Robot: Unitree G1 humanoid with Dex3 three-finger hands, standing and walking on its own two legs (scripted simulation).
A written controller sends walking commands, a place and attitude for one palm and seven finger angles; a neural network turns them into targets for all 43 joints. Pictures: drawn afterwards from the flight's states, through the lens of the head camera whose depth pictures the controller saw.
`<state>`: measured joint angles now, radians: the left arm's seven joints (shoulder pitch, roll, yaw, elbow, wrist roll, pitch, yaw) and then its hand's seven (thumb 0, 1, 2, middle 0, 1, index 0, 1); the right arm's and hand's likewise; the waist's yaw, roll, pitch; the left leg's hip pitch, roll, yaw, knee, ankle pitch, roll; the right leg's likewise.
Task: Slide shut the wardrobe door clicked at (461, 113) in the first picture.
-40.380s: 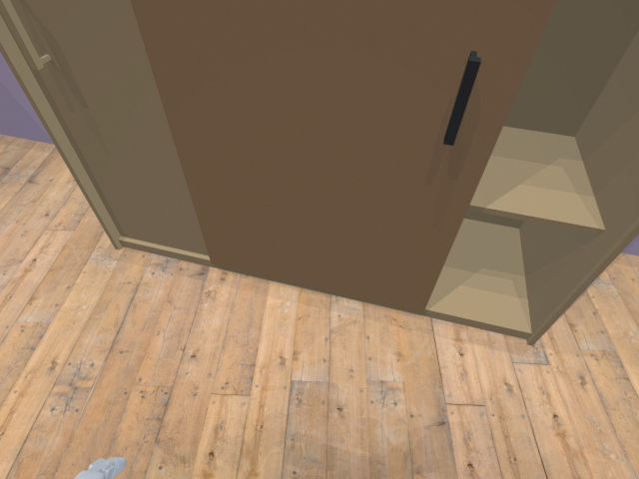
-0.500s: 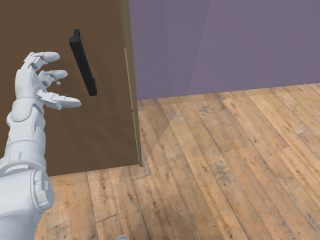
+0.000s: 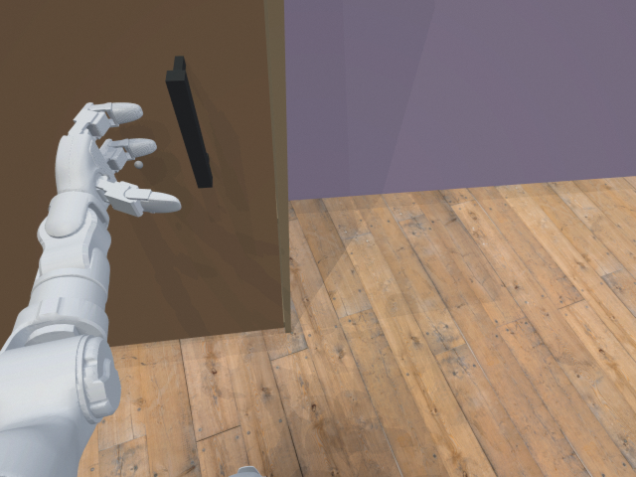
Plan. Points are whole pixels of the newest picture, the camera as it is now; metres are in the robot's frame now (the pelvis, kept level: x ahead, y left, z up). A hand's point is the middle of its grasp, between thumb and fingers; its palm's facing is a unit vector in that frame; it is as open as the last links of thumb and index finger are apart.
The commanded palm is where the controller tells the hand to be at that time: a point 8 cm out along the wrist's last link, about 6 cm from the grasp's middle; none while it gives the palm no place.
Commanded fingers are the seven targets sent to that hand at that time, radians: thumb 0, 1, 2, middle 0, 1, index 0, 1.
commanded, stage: feel for the door with the fingertips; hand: left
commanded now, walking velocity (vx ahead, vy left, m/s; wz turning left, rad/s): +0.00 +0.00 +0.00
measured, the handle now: (193, 127) +0.54 +0.15 +0.12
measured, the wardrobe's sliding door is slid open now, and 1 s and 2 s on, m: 0.00 0.00 0.00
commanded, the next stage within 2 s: slide the fingers in behind the handle in 0.90 s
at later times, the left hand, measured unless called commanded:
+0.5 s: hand (175, 160) +0.48 +0.17 +0.12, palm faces +0.12 -0.99 +0.01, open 14.0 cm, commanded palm +0.45 +0.22 +0.12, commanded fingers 0.00 -0.50 0.30 -0.30 -1.20 -0.30 -1.20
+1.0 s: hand (168, 151) +0.49 +0.17 +0.12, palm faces +0.11 -0.99 +0.01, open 13.7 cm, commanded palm +0.47 +0.23 +0.12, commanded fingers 0.00 -0.50 0.30 -0.30 -1.20 -0.30 -1.20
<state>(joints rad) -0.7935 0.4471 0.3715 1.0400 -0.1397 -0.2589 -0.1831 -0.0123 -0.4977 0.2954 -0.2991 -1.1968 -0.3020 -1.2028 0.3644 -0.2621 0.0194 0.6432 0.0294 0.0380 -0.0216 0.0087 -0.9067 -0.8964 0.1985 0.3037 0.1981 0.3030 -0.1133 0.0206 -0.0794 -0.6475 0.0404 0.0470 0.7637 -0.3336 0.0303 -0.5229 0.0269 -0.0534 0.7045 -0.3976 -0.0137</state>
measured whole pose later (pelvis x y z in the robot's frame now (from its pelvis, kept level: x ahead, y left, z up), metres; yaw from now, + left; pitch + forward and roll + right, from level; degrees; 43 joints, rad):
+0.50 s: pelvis -0.01 +0.00 +0.00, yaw -1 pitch +12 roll -2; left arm -0.83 0.38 0.36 1.07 -0.09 -0.28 -0.06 -0.01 -0.50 0.30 -0.30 -1.20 -0.30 -1.20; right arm 0.38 -0.25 0.02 0.66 0.02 0.02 -0.01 0.01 -0.91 -0.90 0.20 0.30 0.20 0.30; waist -0.13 0.03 -0.08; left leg -0.65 0.05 0.06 0.77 -0.32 0.03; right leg -0.54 0.03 -0.04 0.73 -0.39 -0.02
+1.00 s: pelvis -0.01 -0.01 +0.00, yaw +0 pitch +13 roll -2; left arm -0.91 0.45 0.38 1.15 -0.10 -0.29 -0.12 -0.01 -0.50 0.30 -0.34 -1.23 -0.34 -1.24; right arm 0.40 -0.27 0.01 0.68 0.02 0.02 -0.01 0.01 -0.91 -0.90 0.20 0.30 0.20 0.30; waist -0.15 0.02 -0.07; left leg -0.69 0.05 0.03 0.78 -0.32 0.01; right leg -0.57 0.04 -0.06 0.73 -0.39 -0.03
